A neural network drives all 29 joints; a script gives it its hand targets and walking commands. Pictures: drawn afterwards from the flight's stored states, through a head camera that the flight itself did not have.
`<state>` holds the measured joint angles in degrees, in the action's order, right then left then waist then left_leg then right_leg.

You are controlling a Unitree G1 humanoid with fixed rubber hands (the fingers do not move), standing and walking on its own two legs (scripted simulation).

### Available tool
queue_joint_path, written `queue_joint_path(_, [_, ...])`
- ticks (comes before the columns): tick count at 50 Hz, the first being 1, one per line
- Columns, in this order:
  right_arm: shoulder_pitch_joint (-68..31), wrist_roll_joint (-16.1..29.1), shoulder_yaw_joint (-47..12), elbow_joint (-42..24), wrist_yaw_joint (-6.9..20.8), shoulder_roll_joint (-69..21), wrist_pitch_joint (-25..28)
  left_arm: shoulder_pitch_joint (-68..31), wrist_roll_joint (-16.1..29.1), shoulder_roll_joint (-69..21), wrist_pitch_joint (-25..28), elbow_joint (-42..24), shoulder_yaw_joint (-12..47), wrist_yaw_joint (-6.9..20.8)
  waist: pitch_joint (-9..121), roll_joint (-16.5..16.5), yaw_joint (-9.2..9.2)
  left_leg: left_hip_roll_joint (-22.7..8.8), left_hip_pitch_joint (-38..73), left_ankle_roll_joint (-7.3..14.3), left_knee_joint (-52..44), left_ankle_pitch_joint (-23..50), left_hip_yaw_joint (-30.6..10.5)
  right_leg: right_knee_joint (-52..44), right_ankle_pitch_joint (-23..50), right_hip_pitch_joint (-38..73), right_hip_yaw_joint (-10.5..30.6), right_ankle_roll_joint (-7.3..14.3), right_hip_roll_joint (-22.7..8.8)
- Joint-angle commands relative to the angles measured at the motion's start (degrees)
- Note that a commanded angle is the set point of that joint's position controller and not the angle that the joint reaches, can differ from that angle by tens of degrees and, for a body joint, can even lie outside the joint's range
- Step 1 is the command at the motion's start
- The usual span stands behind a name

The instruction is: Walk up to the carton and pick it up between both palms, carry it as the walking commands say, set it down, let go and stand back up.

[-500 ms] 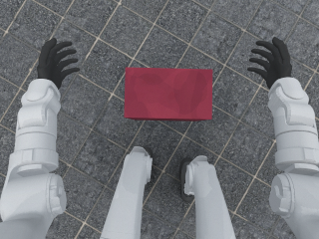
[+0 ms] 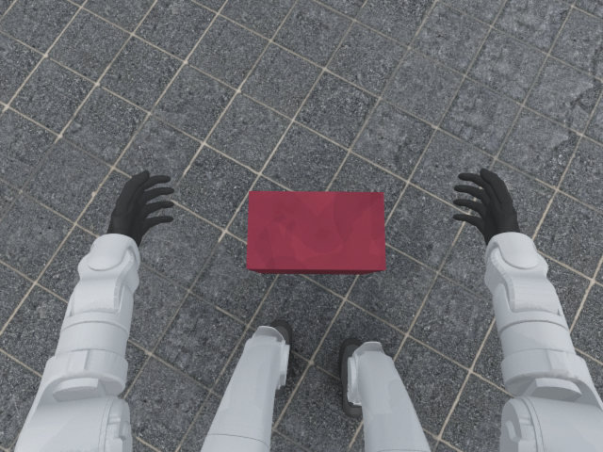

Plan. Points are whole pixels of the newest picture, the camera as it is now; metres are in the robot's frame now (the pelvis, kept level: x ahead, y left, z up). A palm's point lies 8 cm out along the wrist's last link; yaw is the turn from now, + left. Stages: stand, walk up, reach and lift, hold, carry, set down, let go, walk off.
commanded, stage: let go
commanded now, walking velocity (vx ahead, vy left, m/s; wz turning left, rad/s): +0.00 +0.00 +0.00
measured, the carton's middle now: (314, 238) +0.42 +0.02 -0.54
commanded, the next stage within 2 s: stand in 1.00 s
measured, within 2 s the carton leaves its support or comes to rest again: neither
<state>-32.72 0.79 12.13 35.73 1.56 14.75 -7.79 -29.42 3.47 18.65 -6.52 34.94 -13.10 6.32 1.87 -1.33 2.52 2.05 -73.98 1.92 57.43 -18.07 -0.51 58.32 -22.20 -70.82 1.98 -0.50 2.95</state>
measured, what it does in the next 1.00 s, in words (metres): rises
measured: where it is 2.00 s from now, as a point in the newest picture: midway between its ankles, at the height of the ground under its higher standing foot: (313, 381)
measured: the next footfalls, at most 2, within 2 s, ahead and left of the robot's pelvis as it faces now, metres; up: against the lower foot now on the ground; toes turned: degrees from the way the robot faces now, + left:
none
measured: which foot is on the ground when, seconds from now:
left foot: down 0.00-1.00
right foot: down 0.00-1.00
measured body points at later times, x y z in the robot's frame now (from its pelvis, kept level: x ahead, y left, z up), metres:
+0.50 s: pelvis +0.05 -0.01 +0.09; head +0.12 -0.01 +0.53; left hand +0.22 +0.22 +0.00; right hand +0.24 -0.24 +0.00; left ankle +0.06 +0.10 -0.65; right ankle +0.03 -0.12 -0.65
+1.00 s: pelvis +0.05 -0.02 +0.09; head +0.06 +0.00 +0.54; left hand +0.21 +0.23 +0.00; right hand +0.23 -0.26 +0.02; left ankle +0.06 +0.10 -0.65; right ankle +0.03 -0.12 -0.65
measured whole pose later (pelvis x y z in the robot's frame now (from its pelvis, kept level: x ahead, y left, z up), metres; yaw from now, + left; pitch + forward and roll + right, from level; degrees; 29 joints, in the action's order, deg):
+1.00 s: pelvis +0.05 -0.02 +0.09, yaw +1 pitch -6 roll +0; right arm 12.7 -0.8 1.6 27.8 2.5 12.7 -4.9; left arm 13.0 -2.0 13.4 -8.6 24.2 -2.7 2.3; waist -7.8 -2.3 0.7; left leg 1.5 -6.5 0.4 28.3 -15.3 -2.3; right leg 26.8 -17.8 -2.6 1.5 1.8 2.6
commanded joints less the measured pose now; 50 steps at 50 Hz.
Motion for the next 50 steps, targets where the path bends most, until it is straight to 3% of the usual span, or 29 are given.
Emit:
queue_joint_path(1, [1.4,-3.7,2.8,-8.2,-0.8,7.5,1.0,-0.7,-0.9,8.5,1.5,-7.6,-0.2,-0.1,58.1,2.7,-0.02,-1.1,51.4,-1.5,-3.6,27.3,-3.6,-6.9,16.1,19.5,-1.7,-0.4,-0.2])
queue_joint_path(2, [1.6,-2.1,1.0,-15.3,-1.0,5.1,1.4,1.8,-0.3,8.2,1.9,-10.9,0.7,0.1,54.3,1.2,0.65,-0.9,53.4,-1.1,-5.1,24.8,-5.1,-8.3,13.0,19.6,-1.8,-0.7,-0.4])
queue_joint_path(3, [5.9,-2.1,0.8,-16.9,-0.7,5.8,2.0,6.0,-0.5,6.5,2.5,-13.2,1.6,-0.1,53.1,3.6,0.94,-0.7,54.6,-1.8,-5.6,26.0,-3.7,-10.0,14.7,21.4,-1.3,-0.2,0.0])
queue_joint_path(4, [11.6,-3.9,0.4,-12.7,-0.4,5.0,1.9,9.1,-0.1,4.6,2.8,-9.1,2.4,-0.6,51.5,3.4,-1.06,-1.2,57.5,-1.7,-7.5,28.2,-4.0,-11.4,15.1,22.3,-1.9,-0.2,0.2])
queue_joint_path(5, [5.8,-1.4,-0.2,-16.7,-0.2,6.8,3.0,5.6,0.5,6.3,3.5,-13.7,1.9,-1.1,46.2,2.8,1.42,-1.3,56.0,-2.0,-7.4,27.6,-5.1,-11.6,13.7,19.6,-1.3,-0.3,0.2])
queue_joint_path(8, [12.0,-3.3,-0.1,-13.1,-0.2,5.6,3.5,9.7,0.0,5.4,4.1,-9.4,3.9,-1.6,37.2,2.2,-1.05,-1.7,55.1,-2.3,-12.5,22.8,-4.8,-15.3,11.3,25.1,-1.4,-0.3,-0.2])
queue_joint_path(9, [23.4,-2.6,-1.8,-17.5,0.2,3.3,4.5,21.2,-1.3,3.4,5.1,-14.4,4.4,-1.7,42.6,3.8,0.46,-1.5,62.9,-2.6,-14.3,27.1,-5.4,-16.1,15.7,32.3,-1.0,-0.2,0.2])
queue_joint_path(11, [25.0,-2.8,-2.9,-11.9,0.3,4.6,5.9,21.7,-0.5,1.9,6.0,-10.6,5.5,-2.1,30.5,2.5,-1.33,-1.7,59.7,-2.7,-16.1,29.1,-4.8,-18.4,16.5,30.8,-0.6,-0.2,0.2])
queue_joint_path(14, [23.3,-2.7,-4.6,-15.4,0.3,3.4,7.0,20.2,-0.3,2.9,7.0,-13.9,7.2,-2.8,27.6,1.5,-0.18,-1.4,60.1,-2.6,-18.8,25.5,-5.1,-21.3,15.6,35.9,-0.2,-0.2,-0.8])
queue_joint_path(15, [34.8,-2.9,-5.7,-12.8,0.2,3.0,7.7,32.0,-1.9,0.2,7.1,-13.4,7.0,-3.0,27.6,1.9,-0.38,-1.5,64.7,-3.4,-20.0,31.9,-4.5,-22.7,21.2,40.0,-0.7,-0.3,-0.7])
queue_joint_path(16, [35.4,-3.2,-4.6,-15.5,0.2,4.4,7.8,33.5,-2.3,0.0,6.7,-13.1,7.3,-3.0,29.9,1.4,-2.15,-1.1,69.0,-3.3,-20.2,34.8,-4.2,-23.7,24.6,42.0,-0.9,-0.7,-0.5])
queue_joint_path(17, [37.2,-2.0,-5.8,-15.1,0.6,3.3,7.8,38.6,-3.6,0.6,6.8,-11.6,5.9,-2.9,24.1,1.0,0.63,-0.9,68.8,-2.8,-22.2,31.9,-4.3,-25.1,22.1,42.0,-1.3,-0.7,-0.5])
queue_joint_path(18, [35.8,-0.8,-6.4,-13.3,0.5,2.6,8.3,32.8,-1.8,0.5,7.4,-13.8,8.7,-3.0,16.5,3.6,-1.09,-0.8,65.4,-3.1,-23.3,28.6,-3.4,-26.5,20.9,41.5,0.1,-0.3,-0.4])
queue_joint_path(20, [38.3,-1.3,-5.9,-18.2,0.4,3.6,8.5,36.1,-2.4,1.9,7.3,-17.0,7.9,-3.1,17.4,0.1,-2.25,-1.1,71.1,-3.0,-26.2,25.8,-3.3,-29.4,20.9,46.0,0.1,-0.4,-1.0])
queue_joint_path(21, [40.3,-0.7,-6.7,-20.4,0.5,4.9,8.5,38.8,-3.5,1.1,7.3,-20.5,7.4,-3.3,19.7,3.0,0.10,-1.1,73.7,-3.1,-27.8,27.9,-2.8,-30.8,22.9,52.0,0.0,-0.2,-1.3])
queue_joint_path(22, [40.1,0.1,-7.6,-17.0,0.7,4.3,8.3,38.0,-2.7,-0.1,7.3,-16.8,10.6,-3.0,12.9,1.1,-2.95,-0.9,70.9,-2.7,-29.1,24.0,-2.2,-32.4,21.3,51.4,-0.2,-0.3,-0.6])
queue_joint_path(23, [42.1,-1.0,-7.8,-16.2,0.6,4.7,7.8,38.8,-3.4,-0.1,6.4,-18.3,9.0,-2.9,7.8,-1.8,-1.87,-1.0,71.4,-2.5,-30.3,19.3,-1.9,-33.7,16.9,50.8,-0.1,-0.3,-1.4])
queue_joint_path(25, [40.9,0.0,-8.2,-18.0,1.0,3.7,7.0,39.8,-3.3,-1.0,5.5,-17.5,9.6,-2.5,4.6,0.4,-1.78,-1.1,71.4,-2.2,-32.0,16.6,-1.7,-36.0,15.0,53.4,0.0,0.1,-1.6])
queue_joint_path(30, [41.6,0.4,-8.6,-19.4,1.9,3.5,6.2,39.9,-5.7,-1.1,3.8,-18.6,7.9,-1.9,-3.7,-3.1,-1.70,0.1,77.4,-2.3,-32.2,10.8,-0.6,-40.8,6.0,51.5,-0.4,1.1,-3.1])
queue_joint_path(31, [43.0,0.0,-8.1,-17.2,1.9,3.5,5.5,38.3,-6.0,-1.2,3.5,-20.4,8.2,-1.9,-5.2,0.3,-2.03,-0.3,78.1,-2.3,-32.3,9.6,-0.1,-41.3,4.8,50.4,-0.1,1.7,-3.3])
queue_joint_path(34, [42.6,0.3,-8.5,-18.5,2.4,3.4,4.4,39.1,-7.1,-0.7,1.7,-19.4,6.8,-1.8,-7.8,0.1,-1.84,1.1,79.5,-2.7,-31.4,8.3,0.7,-43.2,0.9,50.9,1.4,2.2,-4.2])
queue_joint_path(35, [41.5,-0.1,-8.2,-19.5,2.3,3.8,4.3,39.4,-7.1,-1.7,1.2,-18.9,6.4,-1.6,-7.7,-2.2,-0.14,0.4,81.2,-2.4,-31.3,10.9,-0.2,-42.6,2.4,50.8,0.3,2.0,-4.2])
queue_joint_path(36, [43.6,-0.1,-8.1,-17.8,2.1,3.4,3.8,39.5,-7.2,-1.4,0.8,-19.1,7.2,-1.9,-9.4,-0.6,-1.92,1.0,81.3,-2.6,-30.6,10.8,0.3,-43.3,3.2,49.9,1.0,2.0,-3.9])
queue_joint_path(37, [43.3,0.5,-8.7,-18.0,2.2,3.4,3.9,40.0,-6.4,-1.2,0.9,-19.8,7.7,-1.8,-7.4,1.1,-0.89,1.0,81.5,-2.7,-30.4,13.1,0.5,-42.0,8.2,52.2,1.3,2.2,-3.8])
queue_joint_path(38, [42.9,-0.2,-8.0,-19.0,2.0,3.8,4.0,38.6,-6.5,0.1,0.9,-20.5,6.1,-1.7,-5.3,-1.2,-1.80,1.1,82.2,-2.5,-30.4,13.3,0.3,-42.0,9.9,53.3,1.5,1.3,-4.0])
queue_joint_path(42, [43.8,-1.1,-7.4,-17.9,1.7,4.7,3.4,38.2,-5.8,0.4,0.0,-19.1,6.7,-2.1,-6.8,0.1,-2.37,0.6,81.1,-2.7,-31.2,13.3,0.0,-40.9,10.5,54.6,0.6,1.8,-3.2])
queue_joint_path(44, [43.1,-0.2,-8.3,-17.2,1.7,4.8,3.3,40.3,-6.1,0.5,-0.9,-18.0,7.0,-3.1,-5.4,1.2,-0.53,1.0,77.7,-2.8,-31.4,16.1,0.0,-38.4,15.9,57.9,-0.8,1.3,-2.2])
queue_joint_path(49, [42.8,-1.0,-7.7,-15.7,0.8,6.4,3.6,39.4,-5.7,0.8,-2.5,-20.2,8.1,-4.6,-1.2,2.6,-1.95,0.6,77.8,-3.6,-29.9,19.5,0.3,-36.1,20.8,59.0,-1.1,1.8,-2.0])
queue_joint_path(50, [49.2,-4.2,-7.4,-5.9,-1.0,6.1,6.5,41.6,-3.8,1.8,3.1,-8.4,8.1,-5.8,5.5,2.0,-3.73,-5.8,67.2,-2.9,-32.3,11.9,-4.0,-35.3,8.4,65.1,-0.1,0.3,-5.1])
